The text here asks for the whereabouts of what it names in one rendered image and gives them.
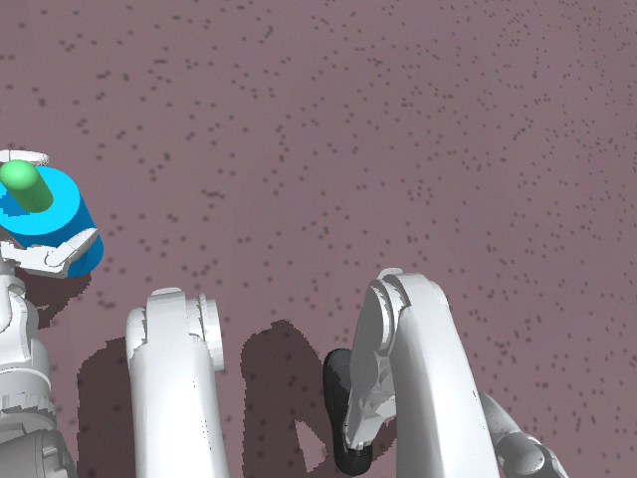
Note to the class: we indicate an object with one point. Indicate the right robot arm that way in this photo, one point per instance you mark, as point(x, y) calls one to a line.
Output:
point(520, 455)

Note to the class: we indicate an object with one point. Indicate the bottle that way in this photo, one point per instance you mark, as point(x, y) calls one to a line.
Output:
point(42, 205)

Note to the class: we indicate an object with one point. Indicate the left robot hand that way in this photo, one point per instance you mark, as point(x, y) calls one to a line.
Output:
point(39, 259)

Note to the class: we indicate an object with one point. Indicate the right robot foot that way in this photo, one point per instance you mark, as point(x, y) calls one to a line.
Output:
point(336, 391)

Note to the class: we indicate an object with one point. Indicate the left robot arm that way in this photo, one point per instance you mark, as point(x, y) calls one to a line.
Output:
point(30, 444)

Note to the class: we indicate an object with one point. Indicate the right robot hand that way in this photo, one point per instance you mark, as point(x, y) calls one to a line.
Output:
point(499, 422)

